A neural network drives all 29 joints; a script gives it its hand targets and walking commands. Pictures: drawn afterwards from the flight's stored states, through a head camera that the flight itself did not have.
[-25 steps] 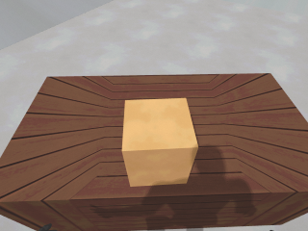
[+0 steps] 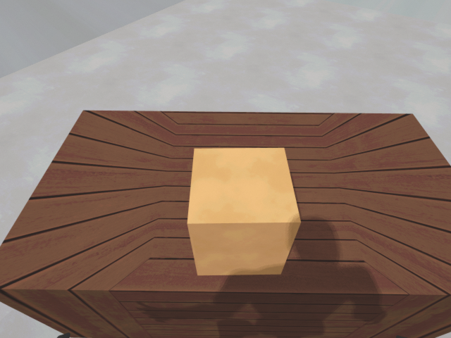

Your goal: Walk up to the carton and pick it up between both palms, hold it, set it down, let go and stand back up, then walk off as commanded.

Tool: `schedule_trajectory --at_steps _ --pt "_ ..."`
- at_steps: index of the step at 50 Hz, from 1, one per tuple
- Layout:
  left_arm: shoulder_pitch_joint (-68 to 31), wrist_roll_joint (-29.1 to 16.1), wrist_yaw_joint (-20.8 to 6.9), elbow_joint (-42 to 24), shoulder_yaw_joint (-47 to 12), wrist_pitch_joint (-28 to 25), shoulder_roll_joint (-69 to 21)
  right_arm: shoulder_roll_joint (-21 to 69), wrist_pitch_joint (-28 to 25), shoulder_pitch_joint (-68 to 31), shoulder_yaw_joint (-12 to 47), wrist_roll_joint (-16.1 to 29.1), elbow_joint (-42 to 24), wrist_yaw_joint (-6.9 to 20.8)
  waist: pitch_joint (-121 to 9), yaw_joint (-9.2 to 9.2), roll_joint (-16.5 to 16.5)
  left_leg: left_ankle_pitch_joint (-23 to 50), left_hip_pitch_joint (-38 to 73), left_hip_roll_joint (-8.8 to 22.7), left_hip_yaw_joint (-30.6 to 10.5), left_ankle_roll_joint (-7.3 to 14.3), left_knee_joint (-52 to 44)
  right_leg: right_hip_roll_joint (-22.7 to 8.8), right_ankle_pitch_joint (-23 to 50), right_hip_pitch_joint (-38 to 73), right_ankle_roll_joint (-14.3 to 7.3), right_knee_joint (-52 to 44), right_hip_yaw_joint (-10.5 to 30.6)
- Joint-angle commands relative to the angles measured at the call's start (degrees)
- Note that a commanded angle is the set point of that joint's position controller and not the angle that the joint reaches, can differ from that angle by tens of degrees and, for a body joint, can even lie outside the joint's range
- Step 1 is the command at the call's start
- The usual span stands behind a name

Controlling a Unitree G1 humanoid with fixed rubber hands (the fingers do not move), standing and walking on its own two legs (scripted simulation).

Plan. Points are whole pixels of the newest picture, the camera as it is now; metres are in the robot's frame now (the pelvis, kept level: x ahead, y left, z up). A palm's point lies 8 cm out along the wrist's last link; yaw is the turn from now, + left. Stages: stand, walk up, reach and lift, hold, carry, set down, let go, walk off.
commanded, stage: walk up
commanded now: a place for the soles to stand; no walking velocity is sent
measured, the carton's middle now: (239, 213) +0.43 -0.02 -0.09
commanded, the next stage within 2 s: reach and lift in 0.04 s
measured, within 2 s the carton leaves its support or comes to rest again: neither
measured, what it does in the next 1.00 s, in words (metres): stands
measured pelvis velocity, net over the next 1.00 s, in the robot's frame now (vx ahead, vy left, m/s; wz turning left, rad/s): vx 0.05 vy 0.01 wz -0.09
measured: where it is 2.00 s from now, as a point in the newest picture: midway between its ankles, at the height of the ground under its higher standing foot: outside the picture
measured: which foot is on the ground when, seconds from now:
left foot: down 0.00-1.00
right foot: down 0.00-1.00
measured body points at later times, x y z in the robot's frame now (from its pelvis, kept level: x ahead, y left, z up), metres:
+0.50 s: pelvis +0.02 -0.01 -0.01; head +0.02 +0.00 +0.44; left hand +0.22 +0.27 -0.09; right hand +0.16 -0.31 -0.08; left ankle +0.02 +0.13 -0.74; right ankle +0.03 -0.12 -0.74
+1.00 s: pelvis +0.05 +0.01 +0.00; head +0.03 +0.02 +0.45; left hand +0.23 +0.23 -0.07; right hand +0.20 -0.27 -0.07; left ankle +0.02 +0.13 -0.74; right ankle +0.03 -0.12 -0.74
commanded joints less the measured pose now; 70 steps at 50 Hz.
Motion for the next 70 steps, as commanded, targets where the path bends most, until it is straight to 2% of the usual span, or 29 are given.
schedule_trajectory --at_steps 1,2,3,4,5,7,9,11,13,16,20,25,31,36,45,51,58,70 --pt "-1.9 0.0 0.3 -3.1 2.0 -0.6 10.6 -10.9 -0.5 -0.6 -2.1 0.0 -2.7 -0.4 -4.6 -0.10 0.0 7.4 -6.4 6.9 -4.8 2.2 -4.3 -7.2 -1.7 7.4 -2.4 -3.6 7.1" --pt "-1.8 0.0 0.3 -3.1 2.0 -0.6 10.6 -11.0 -0.5 -0.6 -2.2 0.0 -2.7 -0.4 -4.6 -0.09 0.0 7.2 -6.5 6.9 -4.9 2.2 -4.3 -7.2 -2.0 7.4 -2.4 -3.6 7.1" --pt "-19.1 -1.0 1.8 -23.5 0.7 9.3 6.1 -1.4 -9.7 -17.7 -9.6 -9.3 -3.6 1.5 -6.1 -4.01 -3.2 -9.5 -9.2 2.5 13.2 -2.4 -1.5 3.2 -14.2 2.5 0.2 1.0 0.4" --pt "-14.9 -1.1 2.9 -24.1 1.0 15.5 6.5 -3.4 -9.5 -12.8 -9.9 -8.4 -3.9 3.7 -2.7 -3.05 -1.3 -12.2 -15.1 3.7 13.6 -0.9 -0.7 3.6 -13.0 6.1 -0.5 4.9 -0.3" --pt "-13.8 -0.2 2.9 -26.5 1.3 18.9 7.3 -4.4 -9.3 -11.5 -11.0 -8.0 -3.8 4.8 -3.0 -2.05 -0.6 -12.0 -16.6 4.7 13.6 -0.2 0.8 3.4 -11.1 7.8 -0.7 7.1 -0.6" --pt "-12.7 4.1 2.1 -29.6 4.7 22.6 7.3 -6.7 -8.4 -11.3 -11.2 -6.8 -4.5 5.0 -3.6 -0.40 1.2 -10.9 -17.7 5.9 13.8 0.0 1.8 3.6 -8.2 9.2 -0.8 9.4 -1.1" --pt "-8.2 6.8 1.5 -30.3 6.5 24.3 6.2 -7.7 -8.3 -8.7 -10.0 -5.7 -5.8 4.3 -4.1 0.00 1.7 -6.5 -17.0 5.8 13.4 0.1 1.4 3.6 -1.4 14.9 -0.9 9.9 -1.1" --pt "-4.6 8.6 0.9 -30.5 7.9 24.7 5.5 -8.0 -8.7 -6.5 -8.5 -4.6 -7.3 3.5 -4.0 0.07 0.6 -0.9 -13.4 4.4 13.3 -0.4 1.9 2.9 2.5 17.3 -0.7 7.5 -0.3" --pt "-4.1 9.3 0.8 -31.2 9.1 24.3 5.6 -7.1 -8.8 -6.0 -6.8 -3.4 -9.7 3.0 -3.1 0.42 -0.7 2.5 -8.9 2.6 14.1 -0.7 2.6 1.7 2.3 15.4 -0.1 3.8 1.3" --pt "-5.4 8.5 1.3 -31.9 9.7 23.6 4.8 -5.0 -8.4 -6.9 -5.6 -3.2 -13.0 3.2 -1.7 0.87 -1.3 2.2 -7.1 1.9 14.9 -0.2 1.8 1.1 -0.6 12.6 0.2 1.2 2.7" --pt "-5.3 6.5 1.9 -32.6 9.4 21.8 2.8 -2.2 -7.9 -5.7 -4.8 -3.2 -16.3 4.1 -1.8 1.01 -1.4 1.2 -5.6 1.8 15.3 0.2 0.2 1.6 -2.7 10.7 -0.3 -0.2 3.2" --pt "-4.0 4.4 2.5 -34.2 8.3 18.5 0.7 -1.0 -9.2 -3.9 -5.3 -3.0 -17.1 4.7 -3.4 0.76 0.0 2.6 -3.8 2.0 14.6 -0.2 -0.9 2.1 -0.1 8.8 -0.7 -0.9 3.1" --pt "-0.5 2.9 3.1 -35.8 6.7 13.8 -2.6 -0.8 -12.9 -2.6 -5.8 -2.2 -15.6 4.5 -5.2 0.27 0.1 7.4 0.8 1.8 12.8 -1.1 -1.9 3.1 4.6 7.8 -1.0 -2.3 2.4" --pt "1.9 2.3 3.5 -35.8 4.9 9.8 -5.7 -1.0 -15.5 -2.4 -5.9 -0.8 -13.9 4.8 -4.9 0.16 -0.4 10.8 4.6 1.6 11.6 -1.9 -3.6 4.0 5.8 7.6 -1.4 -4.0 1.7" --pt "4.4 2.7 4.8 -35.2 2.5 2.2 -10.9 -0.8 -19.7 -2.9 -4.7 2.6 -11.1 6.2 -3.5 0.94 0.1 15.6 7.3 1.9 10.7 -3.0 -5.1 5.0 6.2 8.0 -2.6 -5.7 2.1" --pt "5.4 2.9 5.0 -34.6 1.8 -3.0 -12.6 0.4 -22.5 -3.1 -2.9 5.0 -10.7 6.7 -3.9 1.46 -0.1 17.6 7.7 1.7 11.0 -3.0 -5.0 4.8 7.6 8.7 -2.8 -5.8 2.8" --pt "6.5 2.6 4.6 -32.7 1.1 -9.6 -13.0 2.5 -26.0 -1.6 -0.7 7.2 -10.8 6.3 -3.7 1.90 -0.9 17.2 7.3 1.4 11.7 -2.5 -4.9 4.2 8.2 9.6 -2.7 -5.8 3.8" --pt "7.2 -0.4 4.6 -29.5 -2.2 -20.8 -12.6 4.8 -32.2 -0.3 1.8 10.3 -11.1 6.2 -2.4 2.82 -0.8 14.0 5.3 1.7 11.7 -2.4 -3.9 3.7 4.2 7.8 -2.6 -4.8 5.0"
